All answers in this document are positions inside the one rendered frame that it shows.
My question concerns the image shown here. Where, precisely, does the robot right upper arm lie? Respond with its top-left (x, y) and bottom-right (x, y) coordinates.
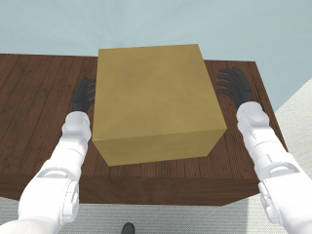
top-left (258, 172), bottom-right (312, 234)

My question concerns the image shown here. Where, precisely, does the robot right hand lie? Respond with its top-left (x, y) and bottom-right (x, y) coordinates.
top-left (216, 66), bottom-right (254, 109)

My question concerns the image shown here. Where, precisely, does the robot left upper arm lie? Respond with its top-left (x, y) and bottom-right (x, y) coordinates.
top-left (0, 177), bottom-right (80, 234)

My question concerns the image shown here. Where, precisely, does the robot right forearm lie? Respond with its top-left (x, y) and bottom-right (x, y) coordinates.
top-left (236, 101), bottom-right (312, 186)

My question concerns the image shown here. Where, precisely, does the robot left forearm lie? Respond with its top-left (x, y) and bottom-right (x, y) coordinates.
top-left (18, 111), bottom-right (92, 218)

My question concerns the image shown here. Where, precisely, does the robot left hand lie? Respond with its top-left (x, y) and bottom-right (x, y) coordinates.
top-left (71, 77), bottom-right (97, 114)

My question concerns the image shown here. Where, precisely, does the pedestal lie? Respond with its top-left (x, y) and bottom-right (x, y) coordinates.
top-left (0, 54), bottom-right (289, 207)

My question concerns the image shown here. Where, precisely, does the carton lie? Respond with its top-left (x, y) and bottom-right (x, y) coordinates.
top-left (92, 44), bottom-right (227, 167)

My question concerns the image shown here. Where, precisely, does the robot left foot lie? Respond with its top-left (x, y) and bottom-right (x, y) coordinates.
top-left (121, 222), bottom-right (136, 234)

